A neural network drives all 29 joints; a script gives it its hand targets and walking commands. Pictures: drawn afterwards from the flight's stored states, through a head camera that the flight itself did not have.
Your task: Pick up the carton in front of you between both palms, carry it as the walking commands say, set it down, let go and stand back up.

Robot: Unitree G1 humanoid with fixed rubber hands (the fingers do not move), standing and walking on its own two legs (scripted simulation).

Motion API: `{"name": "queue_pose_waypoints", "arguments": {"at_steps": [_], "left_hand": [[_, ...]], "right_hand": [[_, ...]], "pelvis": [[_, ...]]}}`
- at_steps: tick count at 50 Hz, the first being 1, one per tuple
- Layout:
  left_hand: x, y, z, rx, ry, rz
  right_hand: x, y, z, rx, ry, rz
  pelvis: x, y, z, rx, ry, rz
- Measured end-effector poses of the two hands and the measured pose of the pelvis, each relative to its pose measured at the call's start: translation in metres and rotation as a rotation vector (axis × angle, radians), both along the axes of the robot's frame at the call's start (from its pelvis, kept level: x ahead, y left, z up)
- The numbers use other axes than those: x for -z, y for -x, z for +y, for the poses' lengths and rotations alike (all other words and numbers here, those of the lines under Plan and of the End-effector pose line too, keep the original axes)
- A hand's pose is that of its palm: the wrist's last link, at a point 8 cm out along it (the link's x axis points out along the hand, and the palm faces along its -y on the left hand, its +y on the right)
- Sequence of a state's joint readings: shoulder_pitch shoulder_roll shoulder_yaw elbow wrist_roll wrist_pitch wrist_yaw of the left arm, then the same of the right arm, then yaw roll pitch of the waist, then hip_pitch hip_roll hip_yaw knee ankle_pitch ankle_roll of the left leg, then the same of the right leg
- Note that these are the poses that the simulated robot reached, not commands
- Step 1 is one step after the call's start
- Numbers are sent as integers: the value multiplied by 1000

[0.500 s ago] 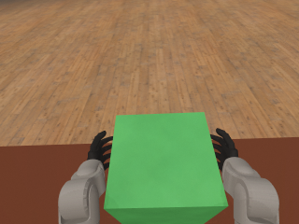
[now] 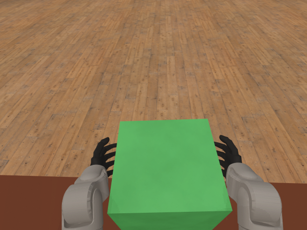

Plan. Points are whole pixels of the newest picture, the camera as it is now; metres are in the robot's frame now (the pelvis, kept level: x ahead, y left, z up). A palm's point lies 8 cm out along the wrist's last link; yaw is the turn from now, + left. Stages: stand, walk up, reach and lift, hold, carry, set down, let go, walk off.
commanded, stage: carry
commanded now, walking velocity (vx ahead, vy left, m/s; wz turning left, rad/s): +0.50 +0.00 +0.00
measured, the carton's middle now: (165, 181) +0.25 +0.00 +0.03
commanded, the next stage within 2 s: none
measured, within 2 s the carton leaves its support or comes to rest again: neither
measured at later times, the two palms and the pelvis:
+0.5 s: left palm (125, 68) +0.64 +0.13 +0.12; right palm (205, 67) +0.66 -0.17 +0.11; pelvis +0.31 -0.02 -0.01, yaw +1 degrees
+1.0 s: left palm (132, 47) +0.81 +0.12 +0.12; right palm (201, 47) +0.81 -0.18 +0.12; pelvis +0.46 -0.03 +0.02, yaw -1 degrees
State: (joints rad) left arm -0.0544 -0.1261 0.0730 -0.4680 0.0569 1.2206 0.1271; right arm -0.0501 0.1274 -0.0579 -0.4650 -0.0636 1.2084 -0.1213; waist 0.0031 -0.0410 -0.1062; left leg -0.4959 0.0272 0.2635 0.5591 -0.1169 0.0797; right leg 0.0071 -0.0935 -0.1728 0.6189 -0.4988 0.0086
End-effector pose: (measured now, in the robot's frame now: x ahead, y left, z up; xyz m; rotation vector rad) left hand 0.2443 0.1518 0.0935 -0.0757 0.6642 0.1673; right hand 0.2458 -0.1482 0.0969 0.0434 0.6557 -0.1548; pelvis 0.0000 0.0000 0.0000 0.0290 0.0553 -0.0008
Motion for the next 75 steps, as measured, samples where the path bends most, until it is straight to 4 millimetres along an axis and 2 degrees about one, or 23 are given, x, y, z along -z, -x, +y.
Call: {"name": "queue_pose_waypoints", "arguments": {"at_steps": [4, 7, 11, 18, 22, 24, 28, 34, 37, 42, 47, 53, 59, 65, 75], "left_hand": [[6, -56, -1, 48, -1, 67], [-2, -98, -2, 71, 2, 66], [-16, -157, -3, 67, 8, 17], [-37, -274, -7, 24, -7, -72], [-36, -351, -14, 5, -45, -93], [-31, -385, -17, -13, -68, -79], [-16, -431, -19, -39, -61, 6], [-9, -484, -22, -83, -7, 24], [-12, -508, -25, -76, 9, -4], [-16, -540, -29, -35, 38, -46], [-24, -561, -30, -9, 31, -45], [-38, -577, -28, 5, 17, -40], [-50, -586, -23, 7, 10, -42], [-53, -585, -19, 5, 2, -35], [-43, -566, -15, 10, -4, -22]], "right_hand": [[6, -42, 0, 49, -3, 68], [-2, -77, -2, 75, -2, 66], [-19, -137, -2, 79, -6, 18], [-37, -269, -7, 26, -9, -71], [-30, -355, -15, -22, -6, -92], [-21, -396, -18, -50, -13, -80], [-4, -451, -19, -66, -39, 5], [0, -506, -21, -34, -78, 28], [-3, -524, -25, -10, -82, 0], [-14, -541, -30, 36, -59, -44], [-23, -556, -31, 47, -46, -44], [-35, -571, -28, 48, -40, -39], [-47, -580, -24, 39, -32, -41], [-50, -582, -19, 30, -29, -33], [-40, -563, -15, 26, -24, -21]], "pelvis": [[-11, -43, 11, 22, 17, 6], [-21, -76, 14, 21, 32, 13], [-28, -124, 14, 11, 43, 19], [-21, -218, 0, -10, 34, 17], [-1, -278, -16, -26, 14, 0], [7, -300, -22, -21, 22, -3], [1, -329, -32, -24, 13, 8], [-14, -369, -39, -27, 8, 35], [-16, -391, -37, -18, 10, 43], [-14, -427, -31, -4, 16, 40], [-17, -452, -28, 7, 15, 51], [-25, -471, -22, 14, 20, 56], [-30, -482, -19, 12, 20, 57], [-30, -485, -17, 11, 20, 52], [-18, -470, -14, 8, 26, 36]]}}
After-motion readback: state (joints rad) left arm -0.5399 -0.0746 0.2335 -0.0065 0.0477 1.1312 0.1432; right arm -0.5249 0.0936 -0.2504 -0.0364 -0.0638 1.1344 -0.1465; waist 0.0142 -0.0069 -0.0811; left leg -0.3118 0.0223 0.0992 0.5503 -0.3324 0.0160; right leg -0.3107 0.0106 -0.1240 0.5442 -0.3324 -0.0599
